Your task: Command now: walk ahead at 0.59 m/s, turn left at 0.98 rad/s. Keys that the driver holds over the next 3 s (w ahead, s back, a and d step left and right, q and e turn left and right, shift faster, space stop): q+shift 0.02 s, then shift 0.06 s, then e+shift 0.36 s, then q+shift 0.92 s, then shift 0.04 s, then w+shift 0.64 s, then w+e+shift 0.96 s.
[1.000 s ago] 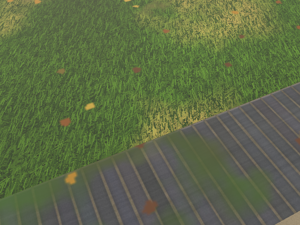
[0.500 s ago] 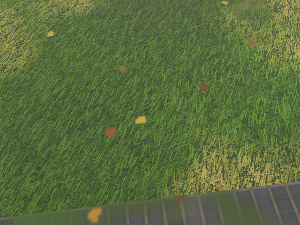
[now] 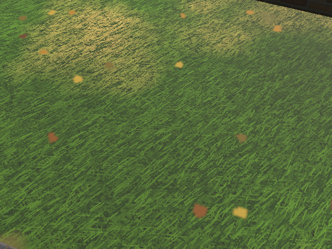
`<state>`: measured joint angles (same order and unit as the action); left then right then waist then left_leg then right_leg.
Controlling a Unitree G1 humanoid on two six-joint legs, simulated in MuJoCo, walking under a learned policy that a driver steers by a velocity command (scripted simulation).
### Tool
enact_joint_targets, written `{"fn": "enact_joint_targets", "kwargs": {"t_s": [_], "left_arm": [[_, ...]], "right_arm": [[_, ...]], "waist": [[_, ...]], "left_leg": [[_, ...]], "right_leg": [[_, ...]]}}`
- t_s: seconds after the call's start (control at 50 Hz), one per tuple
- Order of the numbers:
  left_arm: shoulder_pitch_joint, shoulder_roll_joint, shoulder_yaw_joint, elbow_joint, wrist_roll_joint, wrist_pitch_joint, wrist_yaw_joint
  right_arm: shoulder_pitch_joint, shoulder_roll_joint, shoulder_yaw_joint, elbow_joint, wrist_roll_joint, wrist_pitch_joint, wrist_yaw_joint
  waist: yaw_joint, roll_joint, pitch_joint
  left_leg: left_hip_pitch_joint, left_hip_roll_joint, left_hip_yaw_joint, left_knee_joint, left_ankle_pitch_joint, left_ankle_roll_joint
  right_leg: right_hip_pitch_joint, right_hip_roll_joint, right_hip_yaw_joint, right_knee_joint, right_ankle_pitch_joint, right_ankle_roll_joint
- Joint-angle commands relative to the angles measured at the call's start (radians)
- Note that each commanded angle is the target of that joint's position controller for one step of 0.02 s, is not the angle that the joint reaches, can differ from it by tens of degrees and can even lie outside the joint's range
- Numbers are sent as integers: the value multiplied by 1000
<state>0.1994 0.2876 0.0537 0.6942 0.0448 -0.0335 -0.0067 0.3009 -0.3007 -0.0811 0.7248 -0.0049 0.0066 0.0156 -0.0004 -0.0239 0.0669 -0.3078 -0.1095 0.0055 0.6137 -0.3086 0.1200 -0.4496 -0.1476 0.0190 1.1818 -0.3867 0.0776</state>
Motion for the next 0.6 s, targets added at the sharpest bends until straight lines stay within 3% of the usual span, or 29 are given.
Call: {"fn": "enact_joint_targets", "kwargs": {"t_s": [0.02, 0.04, 0.06, 0.08, 0.1, 0.12, 0.14, 0.16, 0.18, 0.22, 0.24, 0.28, 0.32, 0.36, 0.38, 0.4, 0.42, 0.44, 0.46, 0.48, 0.5, 0.52, 0.54, 0.56, 0.58, 0.6], "left_arm": [[53, 125, 30, -46, 13, 25, 11], [51, 82, 13, -47, 18, 31, 7], [47, 56, 1, -47, 8, 29, 4], [78, 54, 2, -29, 10, 23, 4], [48, 86, 11, -30, -1, 24, 3], [-36, 118, 23, -52, -4, 19, 2], [-79, 119, 22, -65, -3, 15, -3], [-130, 94, 11, -88, -7, 7, -16], [-129, 81, 11, -78, -7, 1, -35], [-122, 60, 9, -59, -13, -10, -57], [-127, 53, 8, -63, -14, -9, -63], [-185, 61, 13, -78, -22, -6, -53], [-217, 57, 13, -84, -13, -13, -49], [-97, 31, 8, -39, -13, -17, -40], [88, 31, 13, 37, -21, -11, -31], [309, 66, 32, 125, -15, -4, -28], [487, 95, 48, 197, 7, 3, -25], [505, 164, 74, 221, 25, 2, -25], [456, 209, 69, 160, 12, 7, -49], [391, 210, 71, 100, -37, 8, -50], [251, 200, 72, 77, -71, 21, -15], [170, 111, 42, 78, -73, 24, 28], [136, 29, 5, 89, -58, 16, 46], [149, 22, -18, 93, -24, 1, 40], [138, 33, -24, 108, -6, -10, 38], [137, 77, -15, 113, -10, -17, 32]], "right_arm": [[-4, -176, -44, -73, 8, -41, -8], [7, -180, -45, -60, 2, -41, -12], [4, -172, -39, -60, -9, -44, -13], [6, -164, -35, -58, -15, -44, -16], [66, -168, -32, -31, -10, -46, -17], [148, -148, -25, 11, 9, -54, -29], [190, -130, -16, 31, 10, -57, -35], [152, -112, -10, 46, 15, -61, -40], [134, -104, -4, 40, 3, -67, -42], [121, -89, 8, 41, -7, -69, -48], [134, -86, 15, 44, -19, -75, -53], [180, -96, 20, 54, -40, -86, -73], [201, -105, 20, 69, -53, -78, -92], [178, -88, 26, 69, -47, -75, -103], [146, -76, 27, 76, -42, -77, -105], [127, -63, 31, 71, -35, -77, -103], [79, -69, 29, 54, -11, -83, -86], [91, 8, 36, 67, 5, -82, -69], [205, 40, 45, 3, 43, -55, -71], [213, -25, 58, -20, 25, -40, -73], [187, -57, 62, -8, -15, -21, -82], [158, -37, 70, 28, -42, -7, -81], [112, -24, 70, 25, -70, 9, -73], [65, -31, 69, 33, -64, 43, -73], [-12, -27, 64, 13, -53, 61, -80], [-33, -47, 51, -3, -47, 68, -77]], "waist": [[31, 23, -94], [32, 11, -114], [29, 10, -140], [29, 41, -171], [8, 59, -167], [-32, 71, -122], [-52, 86, -82], [-43, 86, -25], [-54, 124, -43], [-55, 91, -63], [-64, 61, -41], [-107, 45, 17], [-131, 11, 60], [-92, -10, 49], [-21, 7, 2], [49, 18, -90], [137, -34, -156], [141, -215, -120], [12, -178, -270], [45, -34, -453], [17, 90, -464], [-3, 139, -415], [-32, 175, -309], [-21, 156, -230], [-18, 135, -159], [-31, 107, -113]], "left_leg": [[151, 236, -337, -242, 786, 190], [127, 220, -290, -213, 940, 189], [97, 190, -236, -189, 1026, 171], [126, 201, -226, -147, 1087, 151], [171, 193, -225, -164, 985, 135], [278, 224, -269, -181, 850, 112], [344, 234, -271, -187, 818, 103], [249, 168, -198, -176, 581, 69], [223, 173, -195, -134, 466, 69], [155, 186, -183, -68, 335, 71], [122, 196, -178, -37, 309, 68], [175, 215, -174, 47, 317, 58], [241, 223, -146, 158, 309, 38], [246, 189, -87, 284, 291, 8], [255, 174, -49, 449, 327, 7], [256, 177, -25, 657, 375, 5], [133, 133, 73, 920, 327, -29], [-221, -17, 164, 1383, -494, -86], [-613, -35, 43, 1665, -640, -123], [-703, 25, -16, 1671, -517, -130], [-715, 65, -32, 1653, -368, -130], [-626, 116, -50, 1523, -314, -136], [-528, 127, -90, 1437, -307, -117], [-393, 101, -87, 1352, -245, -105], [-363, 76, -127, 1319, -161, -102], [-377, 60, -120, 1207, -54, -109]], "right_leg": [[-110, 32, -16, -102, 3, 12], [-84, 57, -51, -105, 40, 11], [-45, 95, -86, -117, 163, -5], [-47, 96, -74, -86, 281, -33], [-122, 102, -64, -118, 340, -59], [-247, 84, -9, -175, 350, -75], [-329, 79, -7, -238, 357, -86], [-282, 86, -23, -447, 549, -89], [-218, 94, -23, -501, 714, -103], [-121, 107, 0, -543, 877, -126], [-99, 125, 20, -557, 904, -133], [-178, 166, 52, -608, 871, -129], [-231, 152, 14, -714, 886, -125], [-106, 130, -33, -883, 948, -115], [27, 123, -54, -948, 1019, -110], [192, 133, -74, -967, 1064, -120], [445, 169, -133, -987, 1123, -137], [688, 68, -12, -894, 1311, -217], [1044, -163, 317, -481, 1860, -362], [1111, -296, 460, -532, 1875, -475], [937, -346, 501, -669, 1325, -568], [666, -334, 509, -771, 886, -564], [410, -312, 472, -825, 777, -520], [175, -259, 396, -870, 680, -469], [38, -218, 339, -864, 694, -414], [-11, -143, 248, -866, 693, -351]]}}
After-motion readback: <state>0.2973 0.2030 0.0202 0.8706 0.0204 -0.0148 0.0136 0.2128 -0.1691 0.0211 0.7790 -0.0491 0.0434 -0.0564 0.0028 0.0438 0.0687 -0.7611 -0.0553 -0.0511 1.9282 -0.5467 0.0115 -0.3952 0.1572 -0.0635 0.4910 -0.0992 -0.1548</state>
